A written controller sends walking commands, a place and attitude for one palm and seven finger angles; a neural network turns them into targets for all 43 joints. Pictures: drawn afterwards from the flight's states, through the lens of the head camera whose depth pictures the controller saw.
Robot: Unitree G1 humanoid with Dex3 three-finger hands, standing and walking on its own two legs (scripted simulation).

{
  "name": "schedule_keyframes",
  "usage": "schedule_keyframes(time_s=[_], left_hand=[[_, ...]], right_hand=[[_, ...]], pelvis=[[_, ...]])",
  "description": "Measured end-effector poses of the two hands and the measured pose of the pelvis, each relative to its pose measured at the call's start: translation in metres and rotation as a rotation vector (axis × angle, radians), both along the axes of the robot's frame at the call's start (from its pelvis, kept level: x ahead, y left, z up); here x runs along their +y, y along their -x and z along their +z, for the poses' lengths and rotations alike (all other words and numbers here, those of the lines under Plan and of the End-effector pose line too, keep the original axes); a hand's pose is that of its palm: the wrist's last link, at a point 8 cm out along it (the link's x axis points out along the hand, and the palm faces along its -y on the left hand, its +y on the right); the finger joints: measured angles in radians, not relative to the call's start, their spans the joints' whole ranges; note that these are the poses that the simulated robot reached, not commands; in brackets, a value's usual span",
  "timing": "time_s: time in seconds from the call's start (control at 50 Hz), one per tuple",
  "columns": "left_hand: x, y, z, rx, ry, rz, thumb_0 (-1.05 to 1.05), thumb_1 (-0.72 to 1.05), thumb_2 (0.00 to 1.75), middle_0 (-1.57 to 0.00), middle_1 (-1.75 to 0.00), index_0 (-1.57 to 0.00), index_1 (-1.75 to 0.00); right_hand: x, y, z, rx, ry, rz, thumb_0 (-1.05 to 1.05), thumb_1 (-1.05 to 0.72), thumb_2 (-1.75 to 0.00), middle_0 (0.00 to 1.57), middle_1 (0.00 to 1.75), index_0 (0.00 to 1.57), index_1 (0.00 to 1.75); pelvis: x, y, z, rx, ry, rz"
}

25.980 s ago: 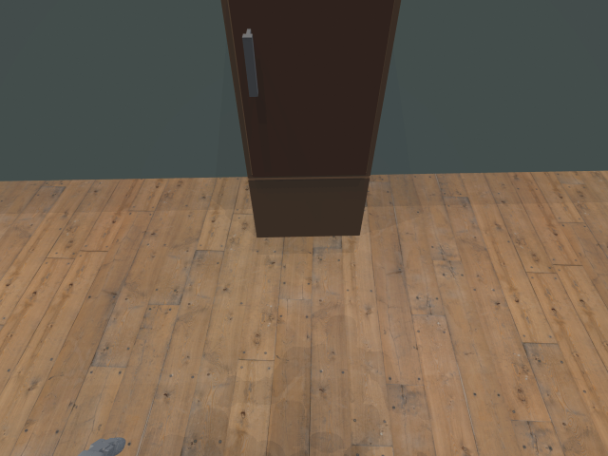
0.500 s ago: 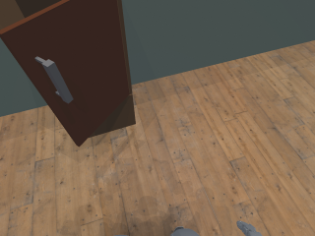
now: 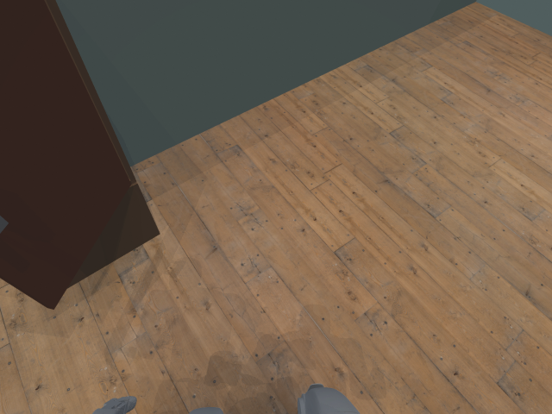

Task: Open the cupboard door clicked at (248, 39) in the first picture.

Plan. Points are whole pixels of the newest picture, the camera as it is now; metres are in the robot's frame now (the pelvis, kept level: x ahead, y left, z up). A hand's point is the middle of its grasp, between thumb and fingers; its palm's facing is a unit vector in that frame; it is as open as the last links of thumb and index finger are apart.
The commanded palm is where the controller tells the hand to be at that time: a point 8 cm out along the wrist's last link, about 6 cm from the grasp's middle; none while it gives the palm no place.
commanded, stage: walk to a spot facing it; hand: left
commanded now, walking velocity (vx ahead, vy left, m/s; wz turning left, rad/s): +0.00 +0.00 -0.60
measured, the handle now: out of the picture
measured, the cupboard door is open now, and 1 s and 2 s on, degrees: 38 38 38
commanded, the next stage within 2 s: turn to face it in 1.62 s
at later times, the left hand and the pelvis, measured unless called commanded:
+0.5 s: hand (184, 392) +0.16 +0.15 -0.17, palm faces -0.32 -0.93 -0.19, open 7.4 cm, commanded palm none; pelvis +0.03 -0.02 +0.00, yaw -20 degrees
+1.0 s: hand (297, 297) +0.33 -0.03 -0.16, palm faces -0.61 -0.78 -0.17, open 7.3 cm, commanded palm none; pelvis +0.14 -0.12 +0.01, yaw -35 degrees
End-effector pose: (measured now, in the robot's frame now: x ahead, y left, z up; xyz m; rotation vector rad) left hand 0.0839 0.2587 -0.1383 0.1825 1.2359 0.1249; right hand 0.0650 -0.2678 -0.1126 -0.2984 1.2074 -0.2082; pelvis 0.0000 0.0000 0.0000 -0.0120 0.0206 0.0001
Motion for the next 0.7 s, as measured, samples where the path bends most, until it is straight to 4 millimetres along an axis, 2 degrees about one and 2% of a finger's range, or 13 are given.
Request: schedule_keyframes(time_s=[0.12, 0.22, 0.28, 0.34, 0.44, 0.48, 0.58, 0.64, 0.7], left_hand=[[-0.021, -0.039, 0.015, -0.049, 0.011, -0.08, 0.01, 0.91, 0.9, -0.2, -0.3, -0.2, -0.3], [-0.042, -0.065, 0.011, -0.092, -0.039, -0.176, 0.0, 0.91, 0.9, -0.2, -0.3, -0.2, -0.3], [-0.05, -0.068, 0.013, -0.063, -0.052, -0.211, 0.0, 0.91, 0.9, -0.2, -0.3, -0.2, -0.3], [-0.055, -0.068, 0.014, -0.037, -0.043, -0.241, 0.0, 0.91, 0.9, -0.2, -0.3, -0.2, -0.3], [-0.054, -0.075, 0.004, 0.001, -0.003, -0.286, 0.0, 0.91, 0.9, -0.2, -0.3, -0.2, -0.3], [-0.055, -0.084, 0.0, 0.022, 0.01, -0.31, 0.0, 0.91, 0.9, -0.2, -0.3, -0.2, -0.3], [-0.077, -0.131, 0.012, -0.009, 0.044, -0.384, 0.01, 0.91, 0.9, -0.2, -0.3, -0.2, -0.3], [-0.104, -0.166, 0.02, -0.051, 0.063, -0.442, 0.01, 0.91, 0.9, -0.2, -0.3, -0.2, -0.3], [-0.14, -0.204, 0.024, -0.085, 0.071, -0.521, 0.01, 0.91, 0.9, -0.19, -0.3, -0.2, -0.3]], right_hand=[[-0.005, 0.044, -0.001, 0.087, -0.033, -0.081, 0.01, -0.9, -0.9, 0.2, 0.3, 0.21, 0.3], [-0.024, 0.066, -0.024, 0.093, -0.069, -0.196, 0.01, -0.9, -0.9, 0.2, 0.3, 0.21, 0.3], [-0.029, 0.067, -0.022, 0.082, -0.068, -0.25, 0.01, -0.9, -0.9, 0.2, 0.3, 0.21, 0.3], [-0.029, 0.06, -0.013, 0.037, -0.068, -0.28, 0.01, -0.91, -0.9, 0.2, 0.3, 0.2, 0.3], [-0.021, 0.043, -0.002, -0.064, -0.05, -0.306, 0.01, -0.91, -0.9, 0.2, 0.3, 0.2, 0.3], [-0.017, 0.045, -0.002, -0.089, -0.03, -0.32, 0.01, -0.91, -0.9, 0.2, 0.3, 0.2, 0.3], [-0.001, 0.079, 0.008, -0.001, -0.051, -0.393, 0.01, -0.91, -0.9, 0.2, 0.3, 0.21, 0.3], [0.007, 0.105, 0.009, 0.083, -0.081, -0.458, 0.01, -0.9, -0.9, 0.2, 0.3, 0.21, 0.3], [0.012, 0.129, 0.006, 0.15, -0.113, -0.543, 0.01, -0.9, -0.9, 0.2, 0.3, 0.21, 0.3]], pelvis=[[-0.012, -0.005, 0.009, 0.003, 0.028, -0.07], [-0.029, -0.007, -0.007, 0.001, -0.007, -0.147], [-0.029, -0.006, -0.003, -0.005, -0.007, -0.189], [-0.027, -0.009, 0.003, -0.006, -0.018, -0.232], [-0.018, -0.024, 0.001, 0.0, -0.015, -0.309], [-0.015, -0.031, -0.001, 0.003, 0.006, -0.336], [-0.025, -0.049, 0.012, 0.005, 0.016, -0.388], [-0.035, -0.061, 0.017, 0.01, 0.021, -0.43], [-0.05, -0.073, 0.016, 0.008, 0.018, -0.476]])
